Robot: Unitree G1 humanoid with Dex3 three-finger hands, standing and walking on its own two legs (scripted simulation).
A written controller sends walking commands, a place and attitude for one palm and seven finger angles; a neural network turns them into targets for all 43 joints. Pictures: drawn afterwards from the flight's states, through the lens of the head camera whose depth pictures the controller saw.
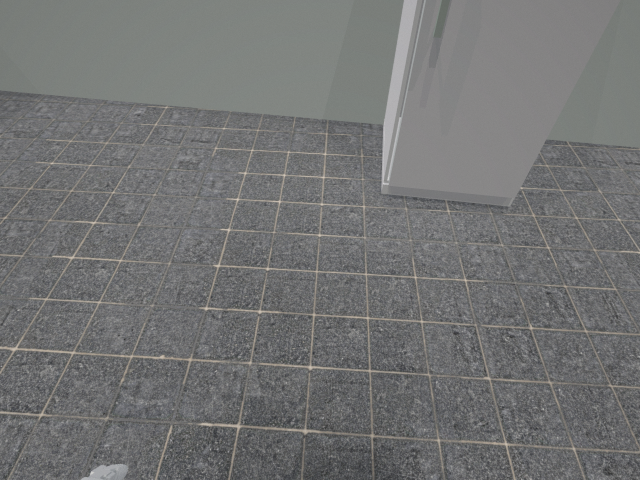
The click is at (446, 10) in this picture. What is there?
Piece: fridge door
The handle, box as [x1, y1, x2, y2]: [433, 0, 449, 37]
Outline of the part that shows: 449,0 440,1 433,32 433,36 440,37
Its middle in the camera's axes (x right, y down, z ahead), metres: +0.38 -0.81 +1.11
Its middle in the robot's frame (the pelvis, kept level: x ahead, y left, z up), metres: +1.41 -0.30 +0.21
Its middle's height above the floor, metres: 0.98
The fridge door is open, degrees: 0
